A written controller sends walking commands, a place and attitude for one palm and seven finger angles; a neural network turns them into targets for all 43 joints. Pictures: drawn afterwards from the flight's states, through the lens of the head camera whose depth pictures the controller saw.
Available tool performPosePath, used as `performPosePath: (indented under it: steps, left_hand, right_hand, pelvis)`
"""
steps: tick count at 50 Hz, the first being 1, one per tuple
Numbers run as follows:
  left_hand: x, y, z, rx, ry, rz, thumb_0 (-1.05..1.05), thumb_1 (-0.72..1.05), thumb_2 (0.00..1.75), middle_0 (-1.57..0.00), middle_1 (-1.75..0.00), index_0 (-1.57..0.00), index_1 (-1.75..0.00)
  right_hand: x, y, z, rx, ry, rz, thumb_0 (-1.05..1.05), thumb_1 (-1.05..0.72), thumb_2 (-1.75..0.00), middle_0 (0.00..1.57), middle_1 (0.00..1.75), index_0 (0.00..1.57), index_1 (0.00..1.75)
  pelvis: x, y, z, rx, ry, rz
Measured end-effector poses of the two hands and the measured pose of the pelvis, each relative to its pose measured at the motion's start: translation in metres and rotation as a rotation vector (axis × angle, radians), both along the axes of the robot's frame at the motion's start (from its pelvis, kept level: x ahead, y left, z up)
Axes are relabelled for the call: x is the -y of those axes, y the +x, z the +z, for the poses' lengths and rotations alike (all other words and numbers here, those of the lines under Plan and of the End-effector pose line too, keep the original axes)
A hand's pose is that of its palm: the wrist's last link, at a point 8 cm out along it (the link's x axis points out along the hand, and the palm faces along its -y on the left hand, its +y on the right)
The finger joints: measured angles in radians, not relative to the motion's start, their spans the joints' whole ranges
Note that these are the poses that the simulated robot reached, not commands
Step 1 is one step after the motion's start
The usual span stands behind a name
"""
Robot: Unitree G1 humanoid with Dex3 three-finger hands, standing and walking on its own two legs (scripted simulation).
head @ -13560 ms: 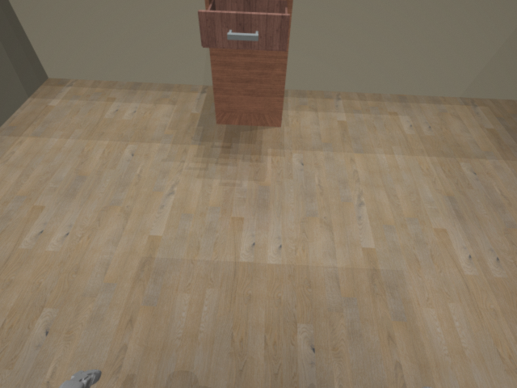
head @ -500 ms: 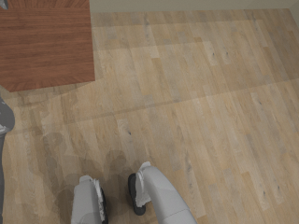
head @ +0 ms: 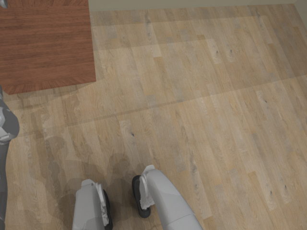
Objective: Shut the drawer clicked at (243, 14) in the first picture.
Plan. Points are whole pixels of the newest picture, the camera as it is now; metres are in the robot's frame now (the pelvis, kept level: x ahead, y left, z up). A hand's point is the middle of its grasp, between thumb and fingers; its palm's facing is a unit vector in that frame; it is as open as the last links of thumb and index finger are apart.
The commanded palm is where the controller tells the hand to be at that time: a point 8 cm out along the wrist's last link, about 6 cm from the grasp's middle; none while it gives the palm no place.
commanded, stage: pull the fist back off the drawer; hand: left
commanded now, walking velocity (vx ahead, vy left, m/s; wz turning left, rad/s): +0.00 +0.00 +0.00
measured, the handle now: out of the picture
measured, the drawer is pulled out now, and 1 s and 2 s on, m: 0.00 0.00 0.00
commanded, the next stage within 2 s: draw the hand back to the body in 0.30 s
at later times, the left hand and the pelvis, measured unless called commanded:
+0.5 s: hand out of the picture +0.60 +0.19 +0.08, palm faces +0.10 -0.99 -0.03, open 3.3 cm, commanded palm +0.54 +0.22 +0.10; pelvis +0.05 +0.00 +0.03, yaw +2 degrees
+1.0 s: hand out of the picture +0.41 +0.21 +0.18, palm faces +0.13 -0.98 -0.17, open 3.3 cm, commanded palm +0.36 +0.26 +0.20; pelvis +0.07 +0.00 +0.11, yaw +4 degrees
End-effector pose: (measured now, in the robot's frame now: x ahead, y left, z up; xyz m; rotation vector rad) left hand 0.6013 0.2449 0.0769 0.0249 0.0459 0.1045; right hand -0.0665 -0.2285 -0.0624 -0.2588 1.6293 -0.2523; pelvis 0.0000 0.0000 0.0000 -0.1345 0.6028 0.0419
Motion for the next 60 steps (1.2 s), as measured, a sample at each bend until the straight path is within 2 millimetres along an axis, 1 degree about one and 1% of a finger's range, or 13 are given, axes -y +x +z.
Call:
performPosePath:
  steps: [7,15,22,25,28,32,35,40,46,47,52,56,60]
  left_hand:
    - [0.003,-0.007,0.001,-0.004,0.002,0.0,0.04,0.86,0.89,-1.4,-1.6,-1.4,-1.6]
    - [0.0,-0.022,-0.004,-0.011,-0.004,0.011,0.02,0.89,0.9,-1.4,-1.6,-1.4,-1.6]
    - [-0.001,-0.024,-0.002,0.01,0.001,0.005,0.02,0.9,0.9,-1.4,-1.6,-1.4,-1.6]
    - [-0.001,-0.031,0.004,0.04,0.011,-0.003,0.02,0.9,0.9,-1.4,-1.6,-1.4,-1.6]
    - [-0.002,-0.05,0.014,0.044,0.029,-0.016,0.02,0.9,0.9,-1.4,-1.6,-1.4,-1.6]
    - [-0.006,-0.087,0.028,-0.008,0.02,-0.015,0.02,0.9,0.9,-1.4,-1.6,-1.4,-1.6]
    - [-0.011,-0.113,0.044,-0.001,0.014,0.011,0.02,0.9,0.9,-1.4,-1.6,-1.4,-1.6]
    - [-0.018,-0.147,0.071,0.043,0.021,0.016,0.02,0.9,0.9,-1.4,-1.6,-1.4,-1.6]
    - [-0.017,-0.189,0.096,0.068,0.019,-0.024,0.01,0.9,0.9,-1.4,-1.6,-1.4,-1.6]
    - [-0.017,-0.197,0.1,0.058,0.05,-0.018,0.01,0.9,0.9,-1.4,-1.6,-1.4,-1.6]
    - [-0.016,-0.238,0.12,-0.014,0.185,0.064,0.01,0.9,0.9,-1.4,-1.6,-1.4,-1.6]
    - [-0.023,-0.267,0.137,-0.031,0.224,0.144,0.01,0.89,0.9,-1.4,-1.6,-1.4,-1.6]
    - [-0.029,-0.294,0.157,-0.01,0.245,0.204,0.01,0.89,0.9,-1.4,-1.6,-1.4,-1.6]
  right_hand:
    - [0.0,0.021,0.003,0.021,0.033,0.005,0.0,-0.91,-0.9,0.2,0.3,0.2,0.3]
    - [0.012,0.065,0.005,0.078,0.035,0.047,0.0,-0.91,-0.9,0.2,0.3,0.2,0.3]
    - [0.025,0.099,0.003,0.11,0.014,0.086,0.0,-0.91,-0.9,0.2,0.3,0.2,0.3]
    - [0.027,0.11,0.005,0.128,0.018,0.075,0.0,-0.91,-0.9,0.2,0.3,0.2,0.3]
    - [0.024,0.124,0.011,0.164,0.045,0.052,0.0,-0.91,-0.9,0.2,0.3,0.2,0.3]
    - [0.017,0.148,0.026,0.24,0.086,0.055,0.0,-0.91,-0.9,0.2,0.3,0.2,0.3]
    - [0.015,0.17,0.036,0.314,0.096,0.082,0.0,-0.91,-0.9,0.2,0.3,0.2,0.3]
    - [0.018,0.209,0.049,0.44,0.093,0.139,0.0,-0.91,-0.9,0.2,0.3,0.2,0.3]
    - [0.019,0.25,0.065,0.603,0.091,0.179,0.0,-0.91,-0.9,0.2,0.3,0.2,0.3]
    - [0.018,0.256,0.069,0.625,0.091,0.18,0.0,-0.91,-0.9,0.2,0.3,0.2,0.3]
    - [0.008,0.286,0.09,0.726,0.092,0.192,0.01,-0.91,-0.9,0.2,0.3,0.2,0.3]
    - [-0.004,0.308,0.107,0.8,0.105,0.231,0.01,-0.91,-0.9,0.2,0.3,0.2,0.3]
    - [-0.016,0.324,0.121,0.863,0.126,0.279,0.01,-0.91,-0.9,0.2,0.3,0.2,0.3]
  pelvis:
    - [-0.002,0.014,0.012,0.019,0.014,-0.007]
    - [-0.002,0.032,0.023,0.041,0.03,-0.002]
    - [0.0,0.041,0.026,0.048,0.035,0.01]
    - [0.0,0.046,0.031,0.055,0.039,0.004]
    - [0.0,0.052,0.044,0.084,0.05,-0.008]
    - [0.001,0.062,0.065,0.143,0.065,-0.012]
    - [0.002,0.067,0.077,0.191,0.074,-0.002]
    - [0.003,0.07,0.088,0.265,0.085,0.021]
    - [0.003,0.068,0.097,0.345,0.099,0.027]
    - [0.003,0.068,0.099,0.361,0.104,0.024]
    - [0.003,0.065,0.114,0.449,0.124,0.022]
    - [0.004,0.064,0.125,0.511,0.136,0.03]
    - [0.005,0.063,0.133,0.562,0.144,0.037]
